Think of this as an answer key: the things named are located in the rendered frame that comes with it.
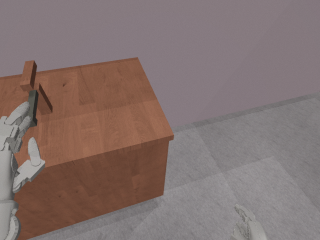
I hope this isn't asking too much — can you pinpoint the robot left forearm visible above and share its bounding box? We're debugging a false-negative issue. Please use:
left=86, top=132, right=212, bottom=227
left=0, top=200, right=21, bottom=240

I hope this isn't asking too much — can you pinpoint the tap lever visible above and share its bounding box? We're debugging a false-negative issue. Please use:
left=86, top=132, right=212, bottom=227
left=26, top=90, right=39, bottom=128

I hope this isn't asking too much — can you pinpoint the left robot hand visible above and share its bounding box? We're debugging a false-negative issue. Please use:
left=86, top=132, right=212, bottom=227
left=0, top=101, right=45, bottom=201

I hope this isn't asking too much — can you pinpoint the counter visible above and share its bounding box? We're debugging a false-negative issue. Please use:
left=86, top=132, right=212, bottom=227
left=0, top=57, right=174, bottom=240

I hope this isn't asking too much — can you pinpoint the right robot hand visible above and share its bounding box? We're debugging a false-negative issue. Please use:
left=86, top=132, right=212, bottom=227
left=230, top=204, right=268, bottom=240

